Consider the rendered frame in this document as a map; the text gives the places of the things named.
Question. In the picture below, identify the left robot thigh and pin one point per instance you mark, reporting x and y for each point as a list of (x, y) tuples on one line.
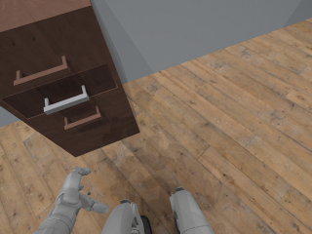
[(122, 220)]

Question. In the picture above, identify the cabinet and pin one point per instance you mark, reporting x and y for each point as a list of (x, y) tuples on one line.
[(37, 35)]

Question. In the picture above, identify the drawer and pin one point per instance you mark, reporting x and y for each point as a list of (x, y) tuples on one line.
[(31, 102)]

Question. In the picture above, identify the robot left foot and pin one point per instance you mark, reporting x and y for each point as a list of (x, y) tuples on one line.
[(146, 224)]

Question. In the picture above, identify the robot left hand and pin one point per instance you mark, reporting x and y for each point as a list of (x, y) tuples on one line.
[(73, 180)]

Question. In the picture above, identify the handle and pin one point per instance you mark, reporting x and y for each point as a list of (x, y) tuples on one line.
[(83, 122), (49, 109), (42, 76)]

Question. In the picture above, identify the left robot forearm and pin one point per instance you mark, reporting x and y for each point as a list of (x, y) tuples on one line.
[(62, 217)]

